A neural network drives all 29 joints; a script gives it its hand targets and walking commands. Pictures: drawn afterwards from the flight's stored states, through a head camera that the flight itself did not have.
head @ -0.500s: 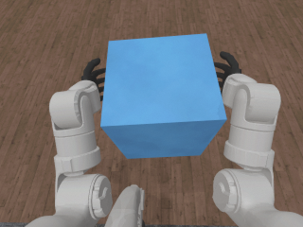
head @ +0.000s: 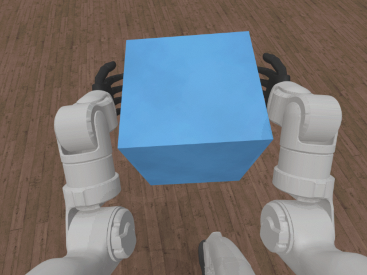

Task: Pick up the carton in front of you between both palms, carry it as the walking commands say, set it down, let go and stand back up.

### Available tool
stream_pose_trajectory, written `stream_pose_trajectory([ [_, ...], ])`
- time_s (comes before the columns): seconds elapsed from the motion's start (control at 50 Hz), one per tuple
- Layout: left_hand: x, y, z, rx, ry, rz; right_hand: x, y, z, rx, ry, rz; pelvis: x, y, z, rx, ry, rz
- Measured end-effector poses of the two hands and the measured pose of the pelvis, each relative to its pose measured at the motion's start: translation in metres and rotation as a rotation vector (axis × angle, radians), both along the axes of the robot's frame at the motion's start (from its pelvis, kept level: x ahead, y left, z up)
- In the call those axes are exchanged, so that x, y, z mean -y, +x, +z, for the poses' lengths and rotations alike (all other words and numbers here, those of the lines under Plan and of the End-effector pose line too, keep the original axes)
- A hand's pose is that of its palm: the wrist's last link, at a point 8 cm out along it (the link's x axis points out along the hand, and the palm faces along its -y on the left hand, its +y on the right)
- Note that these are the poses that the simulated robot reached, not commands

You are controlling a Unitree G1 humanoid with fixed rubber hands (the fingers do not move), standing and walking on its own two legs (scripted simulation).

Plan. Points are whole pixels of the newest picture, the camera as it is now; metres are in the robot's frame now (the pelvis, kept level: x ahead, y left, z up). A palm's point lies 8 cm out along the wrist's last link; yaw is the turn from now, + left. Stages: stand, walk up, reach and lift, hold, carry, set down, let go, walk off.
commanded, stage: carry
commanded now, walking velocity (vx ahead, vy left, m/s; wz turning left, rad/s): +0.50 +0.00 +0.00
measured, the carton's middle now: (191, 121) +0.40 -0.04 +0.09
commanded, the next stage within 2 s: none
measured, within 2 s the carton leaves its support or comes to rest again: neither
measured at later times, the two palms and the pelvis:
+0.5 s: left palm (101, 39) +0.66 +0.16 +0.11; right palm (213, 26) +0.69 -0.14 +0.11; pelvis +0.33 -0.02 +0.01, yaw +4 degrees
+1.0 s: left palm out of the picture +0.95 +0.17 +0.10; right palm out of the picture +0.96 -0.13 +0.10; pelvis +0.69 +0.01 +0.00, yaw +1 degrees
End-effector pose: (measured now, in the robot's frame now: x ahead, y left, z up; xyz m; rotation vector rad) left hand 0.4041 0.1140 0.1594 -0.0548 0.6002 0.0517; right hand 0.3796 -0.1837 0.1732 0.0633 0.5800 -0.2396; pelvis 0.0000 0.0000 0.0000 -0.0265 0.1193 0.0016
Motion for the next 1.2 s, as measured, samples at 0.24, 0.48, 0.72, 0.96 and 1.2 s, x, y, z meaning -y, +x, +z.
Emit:
stream_pose_trajectory([
  [0.24,-0.035,0.122,-0.014,-0.184,0.083,0.141,-0.038,0.178,-0.027,-0.181,-0.011,0.222,0.034,0.166,-0.010,0.035,0.045,0.048],
  [0.48,-0.041,0.244,-0.041,-0.188,0.065,0.172,-0.045,0.303,-0.057,-0.185,0.024,0.204,0.025,0.310,0.009,0.015,0.082,0.057],
  [0.72,-0.052,0.381,-0.098,-0.191,0.006,0.100,-0.052,0.403,-0.111,-0.183,0.057,0.050,-0.019,0.491,-0.006,0.030,0.045,-0.010],
  [0.96,-0.055,0.518,-0.063,-0.087,0.024,0.077,-0.056,0.543,-0.071,-0.085,0.001,0.087,-0.019,0.661,0.006,0.040,-0.012,0.000],
  [1.2,-0.060,0.674,-0.078,-0.147,0.031,0.183,-0.061,0.730,-0.089,-0.143,0.035,0.175,0.000,0.830,-0.007,0.058,-0.006,0.076],
])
